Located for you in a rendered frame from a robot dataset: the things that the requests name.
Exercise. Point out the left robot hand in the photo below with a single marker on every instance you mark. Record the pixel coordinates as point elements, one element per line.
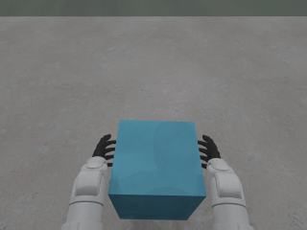
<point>101,149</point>

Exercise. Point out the robot right forearm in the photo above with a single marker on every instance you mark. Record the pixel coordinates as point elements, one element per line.
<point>227,197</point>

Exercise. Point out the carton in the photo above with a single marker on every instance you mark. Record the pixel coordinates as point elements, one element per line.
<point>156,170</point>

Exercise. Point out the right robot hand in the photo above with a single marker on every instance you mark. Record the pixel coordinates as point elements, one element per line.
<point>211,150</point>

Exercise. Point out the robot left forearm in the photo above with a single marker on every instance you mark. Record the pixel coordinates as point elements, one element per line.
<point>88,196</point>

